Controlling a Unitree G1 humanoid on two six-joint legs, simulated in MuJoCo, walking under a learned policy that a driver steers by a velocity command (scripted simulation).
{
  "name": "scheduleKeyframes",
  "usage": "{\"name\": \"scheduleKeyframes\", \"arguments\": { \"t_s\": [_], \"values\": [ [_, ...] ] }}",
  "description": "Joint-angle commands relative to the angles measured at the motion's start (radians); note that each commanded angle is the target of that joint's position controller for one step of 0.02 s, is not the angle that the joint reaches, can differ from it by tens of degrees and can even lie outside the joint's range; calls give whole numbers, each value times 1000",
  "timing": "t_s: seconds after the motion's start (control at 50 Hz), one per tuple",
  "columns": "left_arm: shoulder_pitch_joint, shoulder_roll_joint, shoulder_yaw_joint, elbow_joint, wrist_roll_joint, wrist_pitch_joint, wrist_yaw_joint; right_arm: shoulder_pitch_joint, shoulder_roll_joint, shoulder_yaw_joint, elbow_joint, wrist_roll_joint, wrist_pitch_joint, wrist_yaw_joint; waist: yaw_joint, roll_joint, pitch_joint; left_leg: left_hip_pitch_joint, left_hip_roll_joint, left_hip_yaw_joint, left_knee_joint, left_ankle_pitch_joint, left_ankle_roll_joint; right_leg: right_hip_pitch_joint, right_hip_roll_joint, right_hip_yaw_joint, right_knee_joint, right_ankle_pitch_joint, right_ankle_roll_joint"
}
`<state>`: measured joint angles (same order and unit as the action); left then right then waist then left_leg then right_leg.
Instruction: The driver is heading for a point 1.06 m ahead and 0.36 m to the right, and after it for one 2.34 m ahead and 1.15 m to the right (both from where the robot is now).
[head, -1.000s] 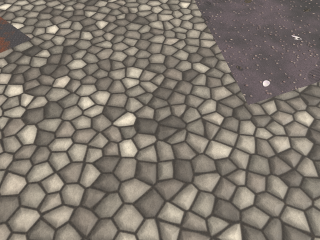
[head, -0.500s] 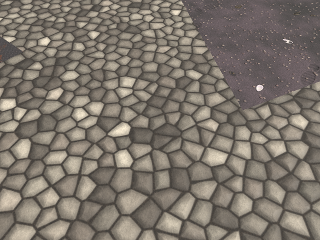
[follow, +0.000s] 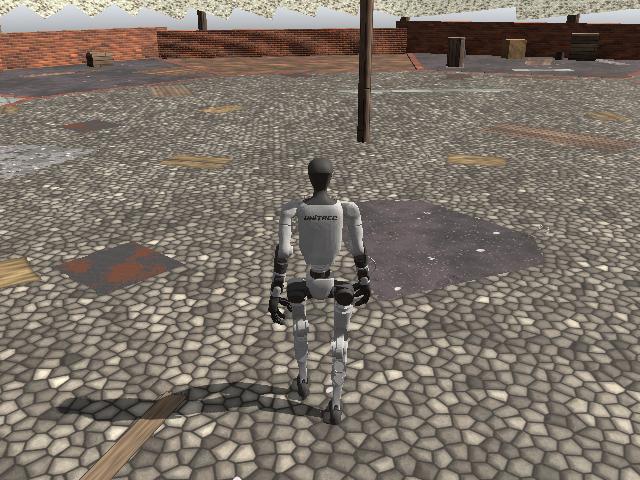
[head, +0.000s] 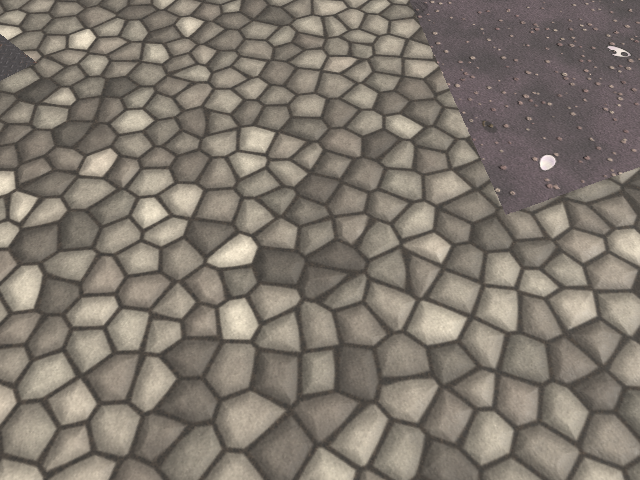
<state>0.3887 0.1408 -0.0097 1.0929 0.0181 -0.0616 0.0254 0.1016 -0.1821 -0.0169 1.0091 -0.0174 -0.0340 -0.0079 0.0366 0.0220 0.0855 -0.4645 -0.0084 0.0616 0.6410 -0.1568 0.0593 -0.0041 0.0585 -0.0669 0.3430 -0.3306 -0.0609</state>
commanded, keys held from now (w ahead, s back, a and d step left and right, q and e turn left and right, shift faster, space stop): shift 1.00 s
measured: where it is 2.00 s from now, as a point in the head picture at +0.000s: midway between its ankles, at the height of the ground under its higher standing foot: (305, 384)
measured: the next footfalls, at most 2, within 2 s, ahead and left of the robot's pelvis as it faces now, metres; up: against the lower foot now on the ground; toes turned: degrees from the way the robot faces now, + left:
left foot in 0.04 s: +0.15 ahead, +0.08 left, +0.00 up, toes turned +2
right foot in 0.32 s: +0.07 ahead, -0.12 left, +0.00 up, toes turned -1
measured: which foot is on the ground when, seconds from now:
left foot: up 0.00-0.02, down 0.04-1.00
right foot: down 0.00-0.06, up 0.08-0.30, down 0.32-1.00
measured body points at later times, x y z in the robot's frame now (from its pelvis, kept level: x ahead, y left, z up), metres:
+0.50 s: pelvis +0.07 -0.01 +0.00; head +0.07 -0.01 +0.45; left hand +0.05 +0.21 -0.15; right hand +0.08 -0.23 -0.16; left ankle +0.11 +0.08 -0.74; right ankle +0.03 -0.11 -0.74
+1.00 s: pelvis +0.09 -0.03 +0.01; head +0.10 -0.03 +0.46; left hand +0.06 +0.18 -0.16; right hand +0.08 -0.24 -0.16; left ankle +0.11 +0.08 -0.74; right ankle +0.03 -0.12 -0.74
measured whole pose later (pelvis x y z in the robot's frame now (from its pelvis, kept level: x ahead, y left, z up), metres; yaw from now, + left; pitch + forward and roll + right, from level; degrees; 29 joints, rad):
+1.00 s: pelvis +0.09 -0.03 +0.01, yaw +0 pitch -1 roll +1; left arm 0.34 0.12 -0.02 1.15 0.01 -0.02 0.05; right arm 0.28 -0.13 0.00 1.17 -0.01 0.00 -0.05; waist -0.01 0.00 0.03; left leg -0.19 -0.02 0.04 0.40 -0.18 0.02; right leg -0.06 0.04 -0.02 0.37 -0.30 -0.05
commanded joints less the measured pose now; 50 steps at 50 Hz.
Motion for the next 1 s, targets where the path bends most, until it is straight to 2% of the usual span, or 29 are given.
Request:
{"name": "scheduleKeyframes", "arguments": {
  "t_s": [0.02, 0.04, 0.06, 0.08, 0.1, 0.12, 0.14, 0.16, 0.18, 0.22, 0.26, 0.28, 0.3, 0.32, 0.34, 0.36, 0.4, 0.46, 0.56, 1.0],
  "values": [
    [5, 141, 20, -14, -10, 0, 9, 158, -68, -15, 24, -4, -12, -15, -83, -103, -65, 254, -24, 10, -151, 112, 33, -81, -236, 88, 125, 903, -69],
    [26, 143, 22, -8, -9, -1, 6, 213, -99, -22, 39, -9, -24, -20, -102, -48, -94, 367, 30, -54, -222, 333, 43, -119, -202, 77, 214, 760, -34],
    [81, 125, 19, -16, -10, -1, 8, 292, -166, -36, 53, -17, -34, -22, -86, 46, -182, 534, 197, -209, -160, 777, 85, -210, -141, 41, 355, 373, -5],
    [201, 50, 9, 25, -41, 26, 9, 310, -146, -28, 61, -3, -23, -24, -68, 176, -301, 581, 377, -387, -176, 937, 265, -249, -34, 24, 544, -216, 13],
    [140, 88, 21, 27, -22, 50, 15, 276, -108, -16, 49, 17, -17, -19, -75, 111, -261, 489, 382, -433, -238, 718, 294, -281, -33, 77, 621, -372, 15],
    [66, 90, 26, 11, 2, 60, 13, 205, -101, -13, 37, 16, -11, -22, -62, 82, -161, 382, 344, -403, -297, 508, 276, -311, -41, 96, 651, -353, 21],
    [22, 77, 26, 7, 12, 67, 9, 151, -82, -4, 27, 6, -4, -29, -42, 49, -114, 304, 304, -363, -347, 355, 239, -303, -58, 109, 620, -295, 29],
    [5, 67, 25, 6, 12, 74, 7, 117, -70, 1, 22, 1, 1, -39, -19, 54, -77, 233, 267, -312, -382, 281, 200, -271, -74, 111, 553, -245, 37],
    [22, 49, 20, 15, 10, 81, 8, 93, -65, 4, 24, -2, 5, -43, 3, 71, -70, 197, 227, -263, -396, 228, 165, -231, -78, 100, 478, -215, 47],
    [46, 42, 18, 39, -1, 90, 16, 111, -71, 3, 34, -7, 7, -41, -1, 65, -97, 216, 199, -232, -390, 185, 138, -188, -58, 69, 365, -171, 56],
    [57, 35, 15, 55, -4, 97, 22, 110, -88, -1, 39, 5, 12, -39, 7, 48, -111, 192, 186, -222, -394, 27, 116, -129, -58, 54, 250, -55, 54],
    [63, 28, 12, 62, 0, 98, 22, 96, -95, -4, 38, 13, 18, -37, 17, 41, -98, 149, 170, -214, -398, -102, 92, -84, -58, 45, 165, 42, 48],
    [47, 39, 12, 59, 8, 97, 21, 103, -97, -8, 42, 17, 24, -34, 11, 27, -65, 103, 153, -212, -411, -234, 56, -65, -70, 62, 96, 106, 41],
    [25, 64, 13, 43, 19, 92, 20, 120, -91, -11, 46, 19, 29, -31, -4, 13, -27, 67, 136, -213, -419, -320, 16, -74, -116, 118, 37, 97, 31],
    [-3, 88, 14, 34, 15, 86, 18, 131, -79, -13, 46, 24, 38, -28, -29, -34, 33, 103, 94, -179, -420, -291, -4, -203, -137, 157, 10, -13, 17],
    [-22, 81, 11, 34, 7, 76, 17, 141, -57, -9, 53, 20, 41, -26, -39, -80, 55, 193, 80, -157, -379, -193, -7, -290, -147, 175, -26, -58, 14],
    [-44, 71, 8, 31, -3, 56, 19, 186, -36, -4, 76, 8, 37, -24, -61, -101, 22, 316, 77, -143, -317, -40, -1, -320, -159, 186, -71, -18, 19],
    [-32, 71, 8, 31, -7, 42, 22, 205, -45, -5, 96, 5, 25, -23, -58, -59, -14, 335, 88, -146, -310, 32, 4, -255, -156, 175, -64, 77, 14],
    [-1, 64, 8, 38, -6, 42, 22, 212, -32, 1, 116, 9, 23, -28, -47, -35, -9, 319, 89, -140, -312, 55, -4, -217, -156, 166, -59, 123, 6],
    [45, 42, 2, 52, -7, 38, 28, 252, -10, 7, 163, 11, 28, -40, -43, -35, -6, 329, 98, -131, -278, 144, -14, -160, -158, 152, -43, 284, 0]
  ]
}}
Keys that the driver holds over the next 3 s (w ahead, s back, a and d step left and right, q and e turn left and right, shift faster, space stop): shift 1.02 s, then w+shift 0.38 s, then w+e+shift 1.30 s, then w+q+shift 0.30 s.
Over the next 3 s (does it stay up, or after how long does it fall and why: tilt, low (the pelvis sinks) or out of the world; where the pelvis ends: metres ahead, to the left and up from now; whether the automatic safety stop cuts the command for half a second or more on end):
stays up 1.33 -0.55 -0.01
